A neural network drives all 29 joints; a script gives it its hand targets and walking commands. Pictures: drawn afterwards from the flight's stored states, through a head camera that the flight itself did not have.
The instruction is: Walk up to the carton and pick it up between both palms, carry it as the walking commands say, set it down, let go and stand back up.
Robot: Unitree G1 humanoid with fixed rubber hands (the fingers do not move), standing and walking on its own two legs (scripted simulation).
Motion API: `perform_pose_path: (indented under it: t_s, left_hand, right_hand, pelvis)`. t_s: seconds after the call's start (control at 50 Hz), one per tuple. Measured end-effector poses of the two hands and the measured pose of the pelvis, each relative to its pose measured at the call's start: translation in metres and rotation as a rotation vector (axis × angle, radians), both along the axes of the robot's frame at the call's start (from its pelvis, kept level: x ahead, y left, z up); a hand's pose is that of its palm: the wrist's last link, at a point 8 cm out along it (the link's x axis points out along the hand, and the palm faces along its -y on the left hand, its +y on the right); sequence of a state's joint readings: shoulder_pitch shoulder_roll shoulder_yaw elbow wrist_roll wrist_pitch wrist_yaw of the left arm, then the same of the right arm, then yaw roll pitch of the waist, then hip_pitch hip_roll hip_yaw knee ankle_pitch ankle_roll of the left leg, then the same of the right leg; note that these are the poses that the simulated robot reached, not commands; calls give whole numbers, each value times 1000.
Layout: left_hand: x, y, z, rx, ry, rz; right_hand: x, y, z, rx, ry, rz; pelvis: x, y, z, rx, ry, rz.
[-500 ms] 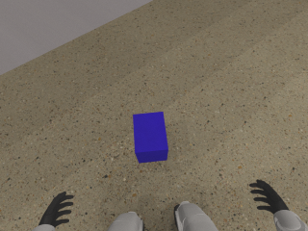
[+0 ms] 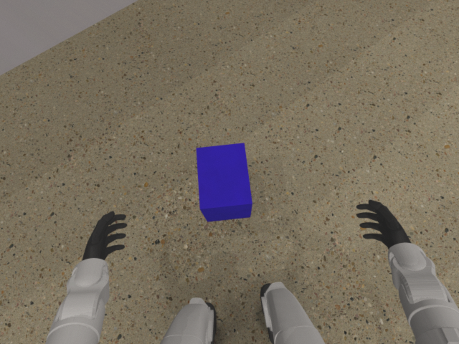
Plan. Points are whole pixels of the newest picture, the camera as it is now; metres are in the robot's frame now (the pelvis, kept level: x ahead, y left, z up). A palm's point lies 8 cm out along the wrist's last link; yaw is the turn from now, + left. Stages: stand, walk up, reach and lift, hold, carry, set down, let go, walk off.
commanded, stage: reach and lift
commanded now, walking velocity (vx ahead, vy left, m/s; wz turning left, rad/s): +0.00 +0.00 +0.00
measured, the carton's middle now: (224, 184) +0.56 +0.04 -0.62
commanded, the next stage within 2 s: none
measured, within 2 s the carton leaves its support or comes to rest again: neither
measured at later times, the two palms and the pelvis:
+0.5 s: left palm (138, 193) +0.39 +0.21 -0.15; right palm (346, 178) +0.40 -0.25 -0.16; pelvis -0.04 -0.01 -0.04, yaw +2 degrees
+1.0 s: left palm (160, 146) +0.51 +0.17 -0.17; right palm (318, 132) +0.53 -0.21 -0.17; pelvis -0.03 -0.01 -0.05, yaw +3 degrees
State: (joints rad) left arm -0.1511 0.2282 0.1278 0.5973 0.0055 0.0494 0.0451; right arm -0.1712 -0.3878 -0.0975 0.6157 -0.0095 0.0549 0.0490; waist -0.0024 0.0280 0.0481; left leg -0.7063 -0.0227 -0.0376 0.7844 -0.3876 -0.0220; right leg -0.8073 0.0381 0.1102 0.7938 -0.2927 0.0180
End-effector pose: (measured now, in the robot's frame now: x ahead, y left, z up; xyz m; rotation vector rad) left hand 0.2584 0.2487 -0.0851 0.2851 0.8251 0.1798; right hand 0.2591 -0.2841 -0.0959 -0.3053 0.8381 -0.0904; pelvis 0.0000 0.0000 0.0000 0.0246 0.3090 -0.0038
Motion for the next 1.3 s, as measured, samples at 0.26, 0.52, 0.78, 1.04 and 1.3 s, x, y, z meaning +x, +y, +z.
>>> perform_pose_path:
  t_s: [0.26, 0.52, 0.78, 1.04, 1.3]
  left_hand:
    - [69, -36, -26, -58, -50, -24]
    - [139, -43, -63, -100, -115, 24]
    - [197, -54, -90, -146, -171, 46]
    - [252, -81, -86, -190, -257, 32]
    - [216, -74, -161, -179, -168, 61]
  right_hand:
    - [77, 15, -23, 53, -59, 9]
    - [151, 41, -60, 94, -111, 21]
    - [218, 61, -82, 159, -159, 7]
    - [267, 71, -82, 176, -216, 16]
    - [238, 77, -156, 194, -140, -4]
  pelvis:
    - [-36, -12, -19, 21, 128, 8]
    - [-36, -10, -38, 22, 340, 17]
    - [-32, -7, -47, 20, 458, 25]
    - [-30, -7, -55, 21, 537, 29]
    - [-50, -9, -85, 25, 614, 37]
